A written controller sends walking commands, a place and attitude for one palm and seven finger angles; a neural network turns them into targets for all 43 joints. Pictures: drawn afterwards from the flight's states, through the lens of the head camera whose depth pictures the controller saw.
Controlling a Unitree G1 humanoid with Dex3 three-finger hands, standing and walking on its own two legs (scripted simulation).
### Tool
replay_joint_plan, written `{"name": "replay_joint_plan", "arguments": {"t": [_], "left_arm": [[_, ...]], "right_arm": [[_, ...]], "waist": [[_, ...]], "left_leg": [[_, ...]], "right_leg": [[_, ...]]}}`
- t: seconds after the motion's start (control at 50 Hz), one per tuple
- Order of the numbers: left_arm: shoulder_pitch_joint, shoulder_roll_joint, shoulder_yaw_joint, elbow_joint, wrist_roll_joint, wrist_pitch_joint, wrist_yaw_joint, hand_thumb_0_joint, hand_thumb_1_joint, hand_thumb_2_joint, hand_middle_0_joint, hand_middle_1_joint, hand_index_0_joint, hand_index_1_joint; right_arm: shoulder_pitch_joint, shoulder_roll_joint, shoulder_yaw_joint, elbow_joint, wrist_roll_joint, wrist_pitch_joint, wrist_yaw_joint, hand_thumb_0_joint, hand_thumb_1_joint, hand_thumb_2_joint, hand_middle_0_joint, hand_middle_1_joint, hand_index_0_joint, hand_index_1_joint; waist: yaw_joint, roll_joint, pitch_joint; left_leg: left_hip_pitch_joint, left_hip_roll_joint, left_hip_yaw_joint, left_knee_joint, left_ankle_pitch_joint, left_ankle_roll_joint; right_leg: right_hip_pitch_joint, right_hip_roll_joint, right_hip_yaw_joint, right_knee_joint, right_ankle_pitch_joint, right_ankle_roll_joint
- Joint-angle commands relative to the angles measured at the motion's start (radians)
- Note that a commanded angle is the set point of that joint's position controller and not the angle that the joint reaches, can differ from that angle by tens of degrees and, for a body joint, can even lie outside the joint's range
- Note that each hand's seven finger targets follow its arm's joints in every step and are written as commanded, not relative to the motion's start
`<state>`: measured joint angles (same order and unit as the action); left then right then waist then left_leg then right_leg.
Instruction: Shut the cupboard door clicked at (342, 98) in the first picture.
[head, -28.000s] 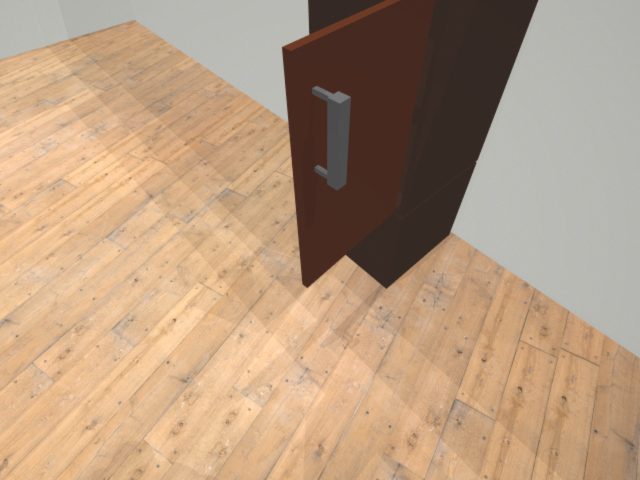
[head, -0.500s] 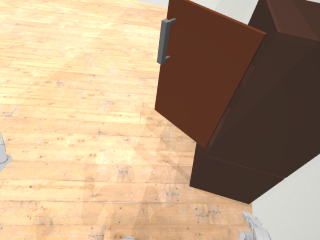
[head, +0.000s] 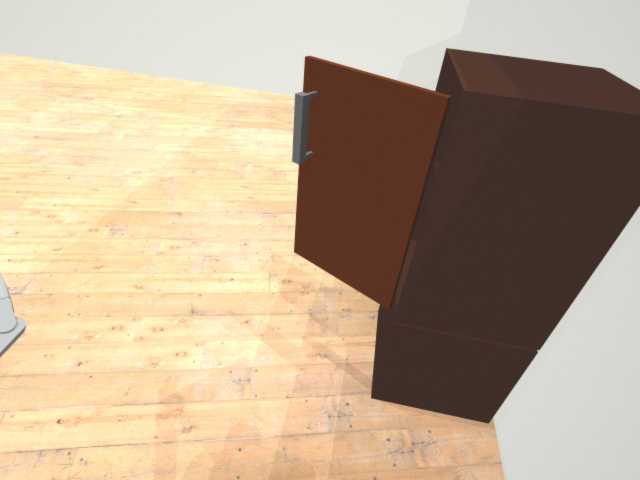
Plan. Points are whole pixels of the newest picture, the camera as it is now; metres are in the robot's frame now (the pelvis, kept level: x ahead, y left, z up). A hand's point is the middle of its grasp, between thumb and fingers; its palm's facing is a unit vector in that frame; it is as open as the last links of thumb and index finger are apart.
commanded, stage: stop stepping back and stand still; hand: left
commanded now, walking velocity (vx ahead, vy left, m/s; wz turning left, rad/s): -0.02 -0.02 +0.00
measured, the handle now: (306, 127) +0.90 +0.11 +0.11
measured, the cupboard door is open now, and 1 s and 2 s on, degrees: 61 61 61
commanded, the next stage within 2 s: let the arm hang, fingers relaxed in 1.60 s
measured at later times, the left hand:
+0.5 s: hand out of the picture +0.15 +0.36 +0.20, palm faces +0.63 -0.72 -0.31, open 7.4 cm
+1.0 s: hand out of the picture +0.17 +0.34 +0.16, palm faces +0.43 -0.75 -0.51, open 7.4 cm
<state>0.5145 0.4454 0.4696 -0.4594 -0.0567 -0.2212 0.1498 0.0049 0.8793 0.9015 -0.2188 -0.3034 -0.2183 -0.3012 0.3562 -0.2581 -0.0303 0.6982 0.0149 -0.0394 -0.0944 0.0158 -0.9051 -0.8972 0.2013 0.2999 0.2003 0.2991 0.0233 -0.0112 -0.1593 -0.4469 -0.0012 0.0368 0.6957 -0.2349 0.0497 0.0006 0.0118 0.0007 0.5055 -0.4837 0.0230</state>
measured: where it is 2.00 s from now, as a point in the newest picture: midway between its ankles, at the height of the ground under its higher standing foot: outside the picture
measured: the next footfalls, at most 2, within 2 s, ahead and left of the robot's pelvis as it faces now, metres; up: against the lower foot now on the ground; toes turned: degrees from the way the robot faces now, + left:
right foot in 0.24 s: -0.05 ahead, -0.08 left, +0.00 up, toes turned -5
left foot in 0.52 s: +0.03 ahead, +0.18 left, +0.00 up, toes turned +1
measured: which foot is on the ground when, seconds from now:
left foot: down 0.00-0.28, up 0.30-0.50, down 0.52-1.00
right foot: down 0.00-0.06, up 0.08-0.22, down 0.24-0.56, up 0.58-0.76, down 0.78-1.00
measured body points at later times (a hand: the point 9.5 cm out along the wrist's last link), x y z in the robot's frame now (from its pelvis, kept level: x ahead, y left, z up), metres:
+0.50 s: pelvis -0.04 +0.05 +0.01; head -0.09 +0.05 +0.46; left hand +0.11 +0.39 +0.21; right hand +0.08 -0.20 -0.08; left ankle +0.01 +0.18 -0.71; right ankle -0.09 -0.08 -0.72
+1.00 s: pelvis -0.02 +0.06 +0.01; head -0.03 +0.05 +0.46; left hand +0.14 +0.38 +0.19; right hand +0.12 -0.19 -0.09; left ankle -0.01 +0.18 -0.71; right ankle -0.03 -0.03 -0.72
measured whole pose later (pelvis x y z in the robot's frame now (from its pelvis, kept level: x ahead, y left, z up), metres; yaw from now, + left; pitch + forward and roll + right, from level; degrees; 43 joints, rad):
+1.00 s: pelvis -0.02 +0.06 +0.01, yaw -1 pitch +1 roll -2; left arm 0.59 0.41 0.42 -0.37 -0.06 -0.13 0.16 0.01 0.89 0.90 -0.21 -0.30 -0.21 -0.30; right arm 0.24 -0.23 -0.01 0.65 0.02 -0.03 -0.07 0.02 -0.91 -0.90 0.20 0.30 0.20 0.30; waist 0.00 0.07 -0.04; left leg -0.32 0.05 0.01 0.63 -0.34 0.00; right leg -0.24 0.05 -0.08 0.52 -0.30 -0.04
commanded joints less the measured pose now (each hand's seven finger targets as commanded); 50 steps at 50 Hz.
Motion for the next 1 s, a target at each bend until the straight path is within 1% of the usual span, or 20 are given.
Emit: {"name": "replay_joint_plan", "arguments": {"t": [0.0,0.04,0.06,0.1,0.18,0.22,0.26,0.28,0.32,0.38,0.44,0.48,0.52,0.58,0.66,0.74,0.8,0.84,0.94,0.98], "left_arm": [[-0.336,0.11,-0.057,-0.003,0.033,-0.007,0.018,0.0,0.9,0.9,-0.2,-0.3,-0.2,-0.3],[-0.344,0.115,-0.05,-0.129,0.019,-0.03,0.017,0.0,0.9,0.9,-0.2,-0.3,-0.2,-0.3],[-0.334,0.147,-0.016,-0.197,0.017,-0.04,0.018,0.0,0.9,0.9,-0.2,-0.3,-0.2,-0.3],[-0.233,0.206,0.062,-0.361,0.009,-0.068,0.021,0.0,0.9,0.9,-0.2,-0.3,-0.2,-0.3],[0.205,0.277,0.196,-0.489,-0.013,-0.062,0.009,0.0,0.9,0.9,-0.2,-0.3,-0.2,-0.3],[0.256,0.257,0.209,-0.464,-0.013,-0.047,0.01,0.0,0.9,0.9,-0.2,-0.3,-0.2,-0.3],[0.172,0.246,0.221,-0.383,-0.02,-0.03,0.029,0.0,0.9,0.9,-0.2,-0.3,-0.2,-0.3],[0.12,0.241,0.239,-0.326,-0.024,-0.027,0.046,0.0,0.9,0.9,-0.2,-0.3,-0.2,-0.3],[0.06,0.177,0.179,-0.151,-0.018,-0.02,0.045,0.0,0.9,0.9,-0.2,-0.3,-0.2,-0.3],[-0.151,0.107,0.042,0.052,0.001,0.019,0.038,0.0,0.9,0.9,-0.2,-0.3,-0.2,-0.3],[-0.282,0.044,-0.103,0.073,0.025,0.041,0.037,0.0,0.9,0.9,-0.2,-0.3,-0.2,-0.3],[-0.352,0.045,-0.151,-0.093,0.025,0.031,0.035,0.0,0.9,0.9,-0.2,-0.3,-0.2,-0.3],[-0.342,0.1,-0.095,-0.285,0.02,0.008,0.032,0.0,0.9,0.9,-0.2,-0.3,-0.2,-0.3],[-0.259,0.284,0.112,-0.512,0.01,-0.034,0.026,0.0,0.9,0.9,-0.2,-0.3,-0.2,-0.3],[0.042,0.252,0.175,-0.538,-0.004,-0.044,0.034,0.0,0.9,0.9,-0.2,-0.3,-0.2,-0.3],[0.158,0.183,0.179,-0.316,-0.013,-0.012,0.016,0.0,0.9,0.9,-0.2,-0.3,-0.2,-0.3],[0.146,0.16,0.149,-0.107,-0.019,0.017,0.016,0.0,0.9,0.9,-0.2,-0.3,-0.2,-0.3],[0.144,0.13,0.104,-0.036,-0.024,0.047,0.017,0.0,0.9,0.9,-0.2,-0.3,-0.2,-0.3],[0.0,0.132,0.035,-0.08,0.005,0.033,0.023,0.0,0.9,0.9,-0.2,-0.3,-0.2,-0.3],[-0.137,0.17,0.028,-0.235,0.016,0.012,0.03,0.0,0.9,0.9,-0.2,-0.3,-0.2,-0.3]], "right_arm": [[-0.205,-0.104,-0.012,-0.18,0.006,-0.064,-0.006,0.0,-0.9,-0.9,0.2,0.3,0.2,0.3],[-0.223,-0.113,-0.011,-0.205,0.004,-0.089,-0.002,0.0,-0.9,-0.9,0.2,0.3,0.2,0.3],[-0.234,-0.104,-0.009,-0.217,-0.003,-0.104,0.001,0.0,-0.9,-0.9,0.2,0.3,0.2,0.3],[-0.229,-0.086,-0.014,-0.218,-0.02,-0.133,0.011,0.0,-0.9,-0.9,0.2,0.3,0.2,0.3],[-0.208,-0.061,-0.014,-0.247,-0.027,-0.13,0.047,0.0,-0.9,-0.9,0.2,0.3,0.2,0.3],[-0.218,-0.043,-0.011,-0.253,-0.026,-0.091,0.051,0.0,-0.9,-0.9,0.2,0.3,0.2,0.3],[-0.186,-0.043,-0.034,-0.218,-0.02,-0.044,0.041,0.0,-0.9,-0.9,0.2,0.3,0.2,0.3],[-0.171,-0.057,-0.042,-0.205,-0.014,-0.041,0.033,0.0,-0.9,-0.9,0.2,0.3,0.2,0.3],[-0.164,-0.053,-0.021,-0.198,-0.012,-0.042,0.027,0.0,-0.9,-0.9,0.2,0.3,0.2,0.3],[-0.218,-0.058,-0.004,-0.192,0.002,-0.045,0.013,0.0,-0.9,-0.9,0.2,0.3,0.2,0.3],[-0.213,-0.073,-0.007,-0.166,-0.007,-0.059,-0.009,0.0,-0.9,-0.9,0.2,0.3,0.2,0.3],[-0.227,-0.081,-0.01,-0.188,0.0,-0.084,-0.016,0.0,-0.9,-0.9,0.2,0.3,0.2,0.3],[-0.241,-0.109,-0.015,-0.226,0.0,-0.099,-0.013,0.0,-0.9,-0.9,0.2,0.3,0.2,0.3],[-0.229,-0.069,-0.013,-0.206,-0.032,-0.13,0.01,0.0,-0.9,-0.9,0.2,0.3,0.2,0.3],[-0.214,-0.043,-0.013,-0.215,-0.029,-0.136,0.055,0.0,-0.9,-0.9,0.2,0.3,0.2,0.3],[-0.169,-0.05,-0.026,-0.236,-0.013,-0.1,0.067,0.0,-0.9,-0.9,0.2,0.3,0.2,0.3],[-0.153,-0.05,-0.017,-0.228,-0.002,-0.076,0.057,0.0,-0.9,-0.9,0.2,0.3,0.2,0.3],[-0.174,-0.051,-0.025,-0.22,0.015,-0.05,0.047,0.0,-0.9,-0.9,0.2,0.3,0.2,0.3],[-0.23,-0.048,0.001,-0.216,0.013,-0.046,0.019,0.0,-0.9,-0.9,0.2,0.3,0.2,0.3],[-0.255,-0.058,0.002,-0.213,0.005,-0.061,0.004,0.0,-0.9,-0.9,0.2,0.3,0.2,0.3]], "waist": [[-0.072,0.064,0.339],[-0.061,0.23,0.269],[-0.042,0.222,0.239],[-0.015,0.175,0.094],[0.002,0.324,-0.114],[-0.008,0.239,-0.084],[-0.028,-0.1,0.026],[-0.032,-0.151,0.102],[-0.062,-0.118,0.171],[-0.065,-0.121,0.26],[-0.049,-0.101,0.271],[-0.049,-0.021,0.236],[-0.043,0.159,0.197],[-0.041,0.272,0.135],[-0.009,0.413,0.009],[-0.031,0.254,-0.026],[-0.057,-0.036,-0.008],[-0.053,-0.204,0.021],[-0.033,-0.201,0.09],[-0.032,-0.085,0.075]], "left_leg": [[0.191,0.091,-0.163,-0.193,-0.134,-0.003],[0.094,0.195,-0.474,-0.535,-0.456,0.01],[0.049,0.23,-0.531,-0.622,-0.547,-0.003],[0.084,0.222,-0.472,-0.648,-0.523,-0.061],[0.055,0.123,-0.176,-0.516,-0.369,-0.108],[-0.062,0.059,-0.069,-0.286,-0.317,-0.099],[-0.184,0.001,-0.001,0.213,-0.185,-0.082],[-0.251,0.01,-0.062,0.393,-0.192,-0.082],[-0.291,0.091,-0.131,0.407,-0.166,-0.062],[-0.004,0.097,-0.037,0.134,-0.151,-0.041],[0.176,0.028,0.092,-0.049,-0.09,-0.031],[0.249,0.059,0.02,-0.172,-0.084,-0.02],[0.272,0.245,-0.314,-0.358,0.014,0.04],[0.217,0.312,-0.443,-0.5,-0.004,0.064],[0.315,0.275,-0.156,-0.333,0.375,0.034],[0.197,0.217,-0.021,-0.19,0.318,-0.038],[0.071,0.11,0.015,-0.123,0.053,-0.077],[0.073,0.064,0.007,-0.045,-0.046,-0.07],[0.032,0.046,-0.029,-0.066,-0.125,-0.043],[0.138,0.048,-0.029,-0.184,0.034,-0.035]], "right_leg": [[-0.511,-0.109,0.02,-0.066,0.03,-0.084],[-0.363,0.032,-0.011,0.165,0.022,-0.034],[-0.306,0.047,0.001,0.219,-0.01,-0.039],[-0.213,0.062,-0.019,0.211,-0.031,-0.049],[0.029,0.084,-0.091,0.009,-0.013,-0.067],[0.067,-0.005,-0.008,-0.105,-0.031,-0.092],[-0.137,-0.333,0.448,-0.338,-0.265,-0.249],[-0.234,-0.4,0.537,-0.394,-0.269,-0.321],[-0.243,-0.363,0.388,-0.32,-0.129,-0.288],[-0.501,-0.247,0.152,-0.275,-0.28,-0.177],[-0.488,-0.169,0.043,-0.207,-0.154,-0.138],[-0.444,-0.133,0.004,-0.073,-0.008,-0.097],[-0.445,-0.009,-0.069,0.162,0.111,-0.018],[-0.403,-0.004,-0.011,0.337,-0.006,-0.006],[-0.319,-0.001,-0.035,0.174,0.075,-0.011],[-0.098,0.009,-0.054,-0.123,0.351,-0.016],[-0.061,-0.136,0.109,-0.092,0.692,-0.075],[-0.123,-0.187,0.168,-0.124,0.699,-0.08],[-0.123,-0.199,0.125,-0.109,0.637,-0.085],[-0.148,-0.171,0.086,-0.078,0.578,-0.069]]}}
